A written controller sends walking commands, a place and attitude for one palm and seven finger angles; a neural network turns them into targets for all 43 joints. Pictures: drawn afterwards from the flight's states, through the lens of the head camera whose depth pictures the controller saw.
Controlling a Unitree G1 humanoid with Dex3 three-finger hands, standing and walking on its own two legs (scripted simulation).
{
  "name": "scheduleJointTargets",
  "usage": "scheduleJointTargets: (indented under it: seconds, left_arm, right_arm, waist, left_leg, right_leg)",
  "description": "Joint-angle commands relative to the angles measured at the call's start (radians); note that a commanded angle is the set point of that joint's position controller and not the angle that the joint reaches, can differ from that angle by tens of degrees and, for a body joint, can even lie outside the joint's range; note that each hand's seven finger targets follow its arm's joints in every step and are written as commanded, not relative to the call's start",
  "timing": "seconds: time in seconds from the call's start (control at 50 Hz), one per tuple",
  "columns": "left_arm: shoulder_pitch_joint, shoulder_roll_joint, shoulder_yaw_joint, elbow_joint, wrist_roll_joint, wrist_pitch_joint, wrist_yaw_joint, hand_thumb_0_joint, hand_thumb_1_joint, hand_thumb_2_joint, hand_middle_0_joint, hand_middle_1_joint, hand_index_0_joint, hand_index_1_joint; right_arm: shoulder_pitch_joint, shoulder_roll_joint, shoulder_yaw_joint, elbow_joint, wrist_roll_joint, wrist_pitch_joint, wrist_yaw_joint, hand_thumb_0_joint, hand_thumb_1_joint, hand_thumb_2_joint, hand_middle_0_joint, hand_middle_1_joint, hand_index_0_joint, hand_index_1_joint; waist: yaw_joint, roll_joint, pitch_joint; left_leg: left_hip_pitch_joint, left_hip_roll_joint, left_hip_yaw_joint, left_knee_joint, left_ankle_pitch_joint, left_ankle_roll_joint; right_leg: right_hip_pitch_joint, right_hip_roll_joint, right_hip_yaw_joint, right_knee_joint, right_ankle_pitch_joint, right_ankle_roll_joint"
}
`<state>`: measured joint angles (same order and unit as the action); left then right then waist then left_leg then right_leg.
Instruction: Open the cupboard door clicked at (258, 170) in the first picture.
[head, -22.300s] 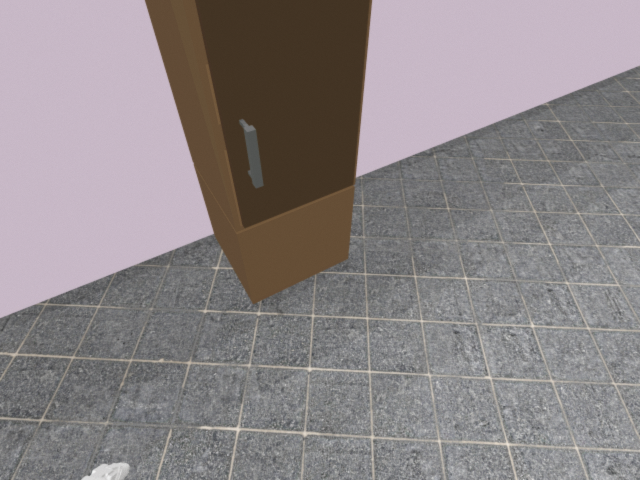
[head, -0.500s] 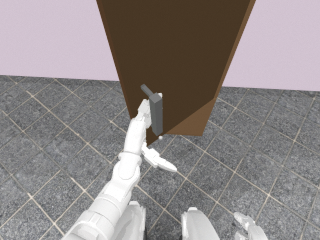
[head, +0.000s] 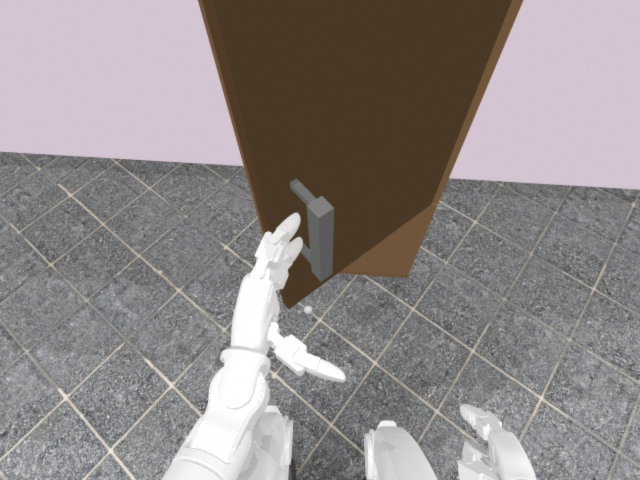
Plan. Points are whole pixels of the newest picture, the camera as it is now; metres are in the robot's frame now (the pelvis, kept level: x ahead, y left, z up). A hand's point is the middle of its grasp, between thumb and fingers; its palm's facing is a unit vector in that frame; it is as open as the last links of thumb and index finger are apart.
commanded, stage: slide the hand sideways off the handle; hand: left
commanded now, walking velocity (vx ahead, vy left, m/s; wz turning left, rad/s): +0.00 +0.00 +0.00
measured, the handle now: (311, 233) +0.41 +0.03 +0.03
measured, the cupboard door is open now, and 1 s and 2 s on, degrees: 44 44 44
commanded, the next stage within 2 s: draw the hand back to the body in 0.50 s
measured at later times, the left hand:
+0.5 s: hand (259, 347) +0.27 +0.08 +0.02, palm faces -0.11 -0.99 -0.01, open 16.3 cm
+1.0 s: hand (191, 356) +0.24 +0.13 +0.11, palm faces -0.09 -0.99 -0.05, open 16.3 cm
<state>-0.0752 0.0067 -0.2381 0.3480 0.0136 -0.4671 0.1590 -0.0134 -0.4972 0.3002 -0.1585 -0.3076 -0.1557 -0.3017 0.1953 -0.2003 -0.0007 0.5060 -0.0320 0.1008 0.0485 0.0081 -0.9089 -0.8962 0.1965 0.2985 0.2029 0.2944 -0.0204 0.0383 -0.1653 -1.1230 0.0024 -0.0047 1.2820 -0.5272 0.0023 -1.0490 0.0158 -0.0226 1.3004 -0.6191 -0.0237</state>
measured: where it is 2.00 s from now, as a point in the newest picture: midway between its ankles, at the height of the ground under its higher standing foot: outside the picture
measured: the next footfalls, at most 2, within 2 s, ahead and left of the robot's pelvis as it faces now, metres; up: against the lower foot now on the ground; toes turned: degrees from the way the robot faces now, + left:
none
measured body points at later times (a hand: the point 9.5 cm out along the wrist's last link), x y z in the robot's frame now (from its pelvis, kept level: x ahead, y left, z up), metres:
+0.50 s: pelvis +0.01 -0.02 -0.01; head +0.10 -0.03 +0.43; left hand +0.27 +0.14 +0.03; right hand +0.20 -0.25 -0.11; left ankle +0.04 +0.12 -0.62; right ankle +0.00 -0.11 -0.62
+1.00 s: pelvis +0.01 -0.01 +0.04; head +0.07 -0.02 +0.48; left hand +0.24 +0.18 +0.11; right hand +0.19 -0.23 -0.05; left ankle +0.04 +0.12 -0.62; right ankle +0.00 -0.11 -0.62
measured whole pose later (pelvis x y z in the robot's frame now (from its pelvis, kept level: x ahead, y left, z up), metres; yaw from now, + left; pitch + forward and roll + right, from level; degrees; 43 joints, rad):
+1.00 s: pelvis +0.01 -0.01 +0.04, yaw +1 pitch +14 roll -1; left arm 0.40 0.20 -0.01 -0.15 -0.19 -0.32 -0.14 -0.01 -0.50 0.30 -0.15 -0.30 -0.15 -0.30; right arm 0.26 -0.23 0.03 0.43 0.02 -0.01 -0.05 0.01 -0.91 -0.90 0.20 0.30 0.21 0.29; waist -0.02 0.05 -0.16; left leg -0.88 0.01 -0.04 1.12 -0.49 -0.01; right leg -0.79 0.03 -0.05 1.11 -0.57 -0.03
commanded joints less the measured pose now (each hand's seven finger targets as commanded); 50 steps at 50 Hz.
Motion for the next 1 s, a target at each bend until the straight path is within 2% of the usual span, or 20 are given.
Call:
scheduleJointTargets:
  seconds: [0.0,0.06,0.18,0.22,0.28,0.34,0.4,0.44,0.46,0.56,0.58,0.6,0.62,0.64,0.68,0.7,0.78,0.84,0.94,0.98]
  left_arm:
    - [-0.113,-0.003,0.021,-0.24,-0.009,-0.079,-0.044,0.0,-0.5,0.3,-0.15,-0.3,-0.15,-0.3]
    - [-0.061,0.014,0.035,-0.25,-0.023,-0.072,-0.077,0.0,-0.5,0.3,-0.15,-0.3,-0.15,-0.3]
    - [0.025,0.08,0.098,-0.335,-0.063,-0.082,-0.134,0.0,-0.5,0.3,-0.15,-0.3,-0.15,-0.3]
    - [0.065,0.064,0.081,-0.354,-0.076,-0.085,-0.156,0.0,-0.5,0.3,-0.15,-0.3,-0.15,-0.3]
    - [0.085,0.104,0.117,-0.365,-0.093,-0.085,-0.188,0.0,-0.5,0.3,-0.15,-0.3,-0.15,-0.3]
    - [0.121,0.131,0.15,-0.38,-0.11,-0.084,-0.218,0.0,-0.5,0.3,-0.15,-0.3,-0.15,-0.3]
    - [0.143,0.145,0.16,-0.439,-0.126,-0.086,-0.242,0.0,-0.5,0.3,-0.15,-0.3,-0.15,-0.3]
    - [0.224,0.143,0.162,-0.454,-0.139,-0.082,-0.254,0.0,-0.5,0.3,-0.15,-0.3,-0.15,-0.3]
    - [0.207,0.123,0.136,-0.463,-0.142,-0.078,-0.26,0.0,-0.5,0.3,-0.15,-0.3,-0.15,-0.3]
    - [0.137,0.135,0.125,-0.46,-0.122,-0.063,-0.25,0.0,-0.5,0.3,-0.15,-0.3,-0.15,-0.3]
    - [0.128,0.141,0.132,-0.463,-0.12,-0.061,-0.244,0.0,-0.5,0.3,-0.15,-0.3,-0.15,-0.3]
    - [0.144,0.182,0.171,-0.528,-0.124,-0.061,-0.235,0.0,-0.5,0.3,-0.15,-0.3,-0.15,-0.3]
    - [0.19,0.201,0.188,-0.588,-0.128,-0.054,-0.229,0.0,-0.5,0.3,-0.15,-0.3,-0.15,-0.3]
    - [0.248,0.216,0.208,-0.617,-0.136,-0.037,-0.222,0.0,-0.5,0.3,-0.15,-0.3,-0.15,-0.3]
    - [0.331,0.24,0.241,-0.652,-0.143,0.008,-0.211,0.0,-0.5,0.3,-0.15,-0.3,-0.15,-0.3]
    - [0.333,0.214,0.213,-0.674,-0.146,0.027,-0.213,0.0,-0.5,0.3,-0.15,-0.3,-0.15,-0.3]
    - [0.359,0.209,0.212,-0.652,-0.164,0.078,-0.235,0.0,-0.5,0.3,-0.15,-0.3,-0.15,-0.3]
    - [0.367,0.234,0.234,-0.669,-0.182,0.08,-0.267,0.0,-0.5,0.3,-0.15,-0.3,-0.15,-0.3]
    - [0.45,0.265,0.282,-0.731,-0.224,0.081,-0.31,0.0,-0.5,0.3,-0.15,-0.3,-0.15,-0.3]
    - [0.453,0.303,0.315,-0.765,-0.232,0.088,-0.317,0.0,-0.5,0.3,-0.15,-0.3,-0.15,-0.3]
  right_arm:
    - [-0.007,-0.113,-0.052,-0.132,0.01,-0.055,-0.022,0.0,-0.9,-0.9,0.2,0.3,0.2,0.3]
    - [-0.014,-0.112,-0.05,-0.139,0.013,-0.058,-0.027,0.0,-0.9,-0.9,0.2,0.3,0.2,0.3]
    - [-0.024,-0.111,-0.05,-0.15,0.019,-0.075,-0.042,0.0,-0.9,-0.9,0.2,0.3,0.2,0.3]
    - [-0.03,-0.106,-0.05,-0.152,0.021,-0.084,-0.043,0.0,-0.9,-0.9,0.2,0.3,0.2,0.3]
    - [-0.03,-0.113,-0.049,-0.149,0.024,-0.093,-0.049,0.0,-0.9,-0.9,0.2,0.3,0.2,0.3]
    - [-0.031,-0.114,-0.051,-0.151,0.027,-0.103,-0.056,0.0,-0.9,-0.9,0.2,0.3,0.2,0.3]
    - [-0.032,-0.116,-0.053,-0.157,0.028,-0.116,-0.06,0.0,-0.9,-0.9,0.2,0.3,0.2,0.3]
    - [-0.034,-0.116,-0.053,-0.167,0.031,-0.123,-0.06,0.0,-0.9,-0.9,0.2,0.3,0.2,0.3]
    - [-0.034,-0.115,-0.051,-0.169,0.031,-0.127,-0.06,0.0,-0.9,-0.9,0.2,0.3,0.2,0.3]
    - [-0.033,-0.125,-0.052,-0.164,0.029,-0.143,-0.068,0.0,-0.9,-0.9,0.2,0.3,0.2,0.3]
    - [-0.031,-0.126,-0.052,-0.164,0.028,-0.147,-0.07,0.0,-0.9,-0.9,0.2,0.3,0.2,0.3]
    - [-0.031,-0.126,-0.055,-0.176,0.028,-0.148,-0.07,0.0,-0.9,-0.9,0.2,0.3,0.2,0.3]
    - [-0.029,-0.124,-0.055,-0.192,0.031,-0.147,-0.071,0.0,-0.9,-0.9,0.2,0.3,0.2,0.3]
    - [-0.022,-0.12,-0.051,-0.208,0.034,-0.143,-0.072,0.0,-0.9,-0.9,0.2,0.3,0.2,0.3]
    - [-0.015,-0.119,-0.046,-0.224,0.041,-0.135,-0.078,0.0,-0.9,-0.9,0.2,0.3,0.2,0.3]
    - [-0.018,-0.114,-0.04,-0.231,0.046,-0.132,-0.08,0.0,-0.9,-0.9,0.2,0.3,0.2,0.3]
    - [-0.015,-0.124,-0.031,-0.23,0.056,-0.136,-0.099,0.0,-0.9,-0.9,0.2,0.3,0.2,0.3]
    - [-0.006,-0.13,-0.026,-0.228,0.055,-0.152,-0.109,0.0,-0.9,-0.9,0.2,0.3,0.2,0.3]
    - [0.0,-0.132,-0.022,-0.246,0.063,-0.179,-0.114,0.0,-0.9,-0.9,0.2,0.3,0.2,0.3]
    - [-0.001,-0.138,-0.023,-0.246,0.065,-0.186,-0.116,0.0,-0.9,-0.9,0.2,0.3,0.2,0.3]
  waist:
    - [-0.02,-0.094,-0.354]
    - [-0.013,-0.098,-0.333]
    - [0.003,-0.096,-0.355]
    - [-0.005,-0.081,-0.34]
    - [-0.015,-0.107,-0.323]
    - [-0.01,-0.108,-0.321]
    - [-0.002,-0.066,-0.349]
    - [0.004,-0.07,-0.345]
    - [-0.01,-0.079,-0.334]
    - [-0.027,-0.079,-0.291]
    - [-0.019,-0.07,-0.3]
    - [0.006,-0.039,-0.356]
    - [0.026,-0.018,-0.407]
    - [0.039,-0.024,-0.42]
    - [0.045,-0.035,-0.411]
    - [0.027,-0.038,-0.372]
    - [-0.018,-0.111,-0.228]
    - [-0.022,-0.079,-0.192]
    - [0.001,-0.024,-0.173]
    - [0.005,-0.001,-0.177]
  left_leg:
    - [0.294,-0.023,-0.024,-0.124,0.229,0.018]
    - [0.278,-0.026,-0.018,-0.121,0.221,0.019]
    - [0.259,-0.029,-0.016,-0.096,0.256,0.021]
    - [0.259,-0.03,-0.014,-0.091,0.253,0.02]
    - [0.217,-0.028,-0.017,-0.073,0.239,0.022]
    - [0.202,-0.027,-0.018,-0.065,0.23,0.02]
    - [0.219,-0.027,-0.019,-0.062,0.246,0.021]
    - [0.226,-0.027,-0.021,-0.067,0.251,0.02]
    - [0.219,-0.027,-0.023,-0.065,0.241,0.021]
    - [0.195,-0.022,-0.032,-0.051,0.177,0.025]
    - [0.198,-0.022,-0.035,-0.051,0.184,0.026]
    - [0.233,-0.023,-0.029,-0.064,0.206,0.025]
    - [0.279,-0.026,-0.025,-0.085,0.233,0.024]
    - [0.301,-0.028,-0.022,-0.11,0.251,0.023]
    - [0.331,-0.026,-0.023,-0.148,0.284,0.025]
    - [0.341,-0.026,-0.021,-0.166,0.273,0.025]
    - [0.325,-0.019,-0.027,-0.212,0.189,0.028]
    - [0.357,-0.021,-0.028,-0.246,0.167,0.024]
    - [0.45,-0.025,-0.028,-0.314,0.212,0.023]
    - [0.486,-0.025,-0.031,-0.336,0.242,0.024]
  right_leg:
    - [0.158,0.003,0.012,-0.206,0.356,-0.013]
    - [0.173,0.0,0.021,-0.215,0.362,-0.01]
    - [0.222,-0.005,0.046,-0.207,0.43,-0.005]
    - [0.215,-0.011,0.05,-0.213,0.451,0.003]
    - [0.224,-0.015,0.067,-0.213,0.457,0.01]
    - [0.23,-0.019,0.076,-0.215,0.457,0.015]
    - [0.222,-0.016,0.068,-0.2,0.45,0.01]
    - [0.222,-0.015,0.062,-0.2,0.455,0.01]
    - [0.215,-0.016,0.061,-0.203,0.449,0.013]
    - [0.127,-0.007,0.049,-0.202,0.294,0.003]
    - [0.126,-0.004,0.049,-0.197,0.289,-0.001]
    - [0.16,-0.006,0.05,-0.198,0.31,-0.003]
    - [0.202,-0.005,0.049,-0.203,0.338,-0.005]
    - [0.247,-0.004,0.046,-0.217,0.362,-0.004]
    - [0.296,0.003,0.034,-0.239,0.405,-0.002]
    - [0.3,0.001,0.032,-0.262,0.408,0.004]
    - [0.302,0.0,0.033,-0.349,0.314,0.018]
    - [0.308,0.0,0.025,-0.382,0.269,0.018]
    - [0.374,0.009,0.004,-0.42,0.314,0.012]
    - [0.4,0.013,-0.006,-0.427,0.339,0.008]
